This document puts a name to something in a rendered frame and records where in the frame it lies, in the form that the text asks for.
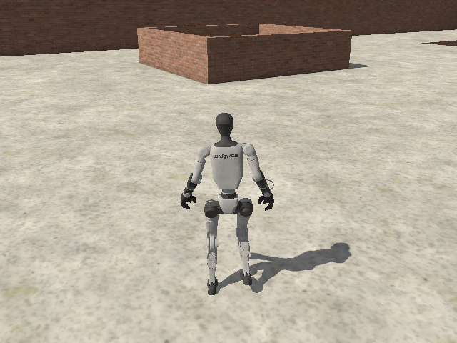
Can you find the humanoid robot torso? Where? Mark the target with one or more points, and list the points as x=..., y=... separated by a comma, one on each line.
x=227, y=170

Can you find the left robot forearm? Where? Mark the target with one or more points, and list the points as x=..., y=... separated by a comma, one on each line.
x=189, y=187

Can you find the right robot thigh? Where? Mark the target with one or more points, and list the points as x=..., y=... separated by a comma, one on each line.
x=245, y=208

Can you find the robot right upper arm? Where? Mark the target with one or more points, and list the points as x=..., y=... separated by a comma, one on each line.
x=249, y=150

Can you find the robot left upper arm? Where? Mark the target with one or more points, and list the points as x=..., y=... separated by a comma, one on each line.
x=204, y=152

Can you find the robot left hand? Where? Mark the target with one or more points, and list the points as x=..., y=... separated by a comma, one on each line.
x=185, y=199

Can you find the robot right hand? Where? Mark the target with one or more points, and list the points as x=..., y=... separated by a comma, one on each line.
x=265, y=200

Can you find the right robot forearm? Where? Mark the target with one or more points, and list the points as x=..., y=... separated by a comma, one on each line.
x=263, y=186

